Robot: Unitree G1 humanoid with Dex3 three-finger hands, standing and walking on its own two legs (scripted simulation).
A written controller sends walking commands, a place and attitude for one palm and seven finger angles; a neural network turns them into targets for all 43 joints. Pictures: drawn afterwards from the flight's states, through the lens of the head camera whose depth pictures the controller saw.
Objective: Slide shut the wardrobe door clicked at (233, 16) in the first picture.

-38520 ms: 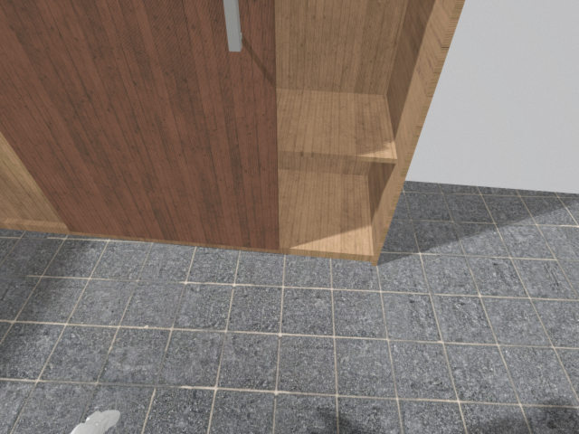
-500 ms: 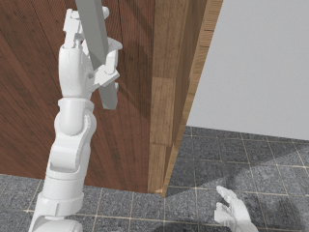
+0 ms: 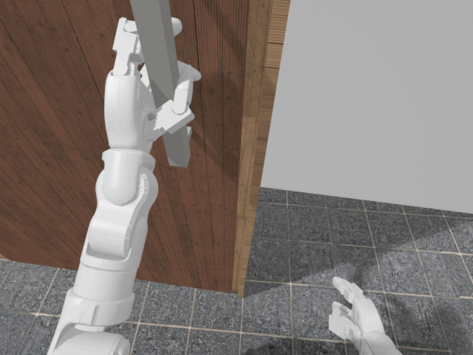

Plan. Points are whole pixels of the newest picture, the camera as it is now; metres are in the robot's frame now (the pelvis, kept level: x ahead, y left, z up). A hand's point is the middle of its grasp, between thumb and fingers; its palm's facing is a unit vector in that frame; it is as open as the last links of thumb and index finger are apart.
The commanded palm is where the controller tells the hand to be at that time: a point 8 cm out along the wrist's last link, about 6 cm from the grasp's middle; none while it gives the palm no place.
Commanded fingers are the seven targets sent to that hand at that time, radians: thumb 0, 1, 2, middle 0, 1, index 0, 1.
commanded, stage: step sideways, sliding the door along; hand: left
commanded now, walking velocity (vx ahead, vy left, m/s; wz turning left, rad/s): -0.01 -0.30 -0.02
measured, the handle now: (170, 68) +0.38 +0.14 +0.28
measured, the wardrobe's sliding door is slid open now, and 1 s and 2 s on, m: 0.02 0.00 0.00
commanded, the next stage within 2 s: stop walking and hold the door there in 0.34 s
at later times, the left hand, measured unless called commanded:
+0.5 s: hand (204, 104) +0.35 +0.09 +0.26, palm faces +0.23 -0.97 -0.05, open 7.2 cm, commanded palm +0.30 +0.13 +0.26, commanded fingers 0.00 0.90 0.90 -0.45 -1.40 -0.45 -1.40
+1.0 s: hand (204, 105) +0.34 +0.09 +0.26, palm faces +0.16 -0.98 -0.07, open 7.0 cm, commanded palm +0.30 +0.13 +0.26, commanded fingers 0.00 0.90 0.90 -0.45 -1.40 -0.45 -1.40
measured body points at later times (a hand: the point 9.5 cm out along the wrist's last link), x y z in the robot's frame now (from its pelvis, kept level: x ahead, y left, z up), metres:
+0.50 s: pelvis +0.01 -0.09 -0.01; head +0.04 -0.08 +0.44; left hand +0.33 +0.14 +0.26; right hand +0.24 -0.26 -0.09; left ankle -0.02 +0.13 -0.72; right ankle +0.02 -0.20 -0.73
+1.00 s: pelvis -0.01 -0.05 +0.01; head -0.03 -0.05 +0.46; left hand +0.33 +0.15 +0.26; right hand +0.11 -0.32 -0.07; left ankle -0.01 +0.08 -0.73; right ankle +0.02 -0.20 -0.73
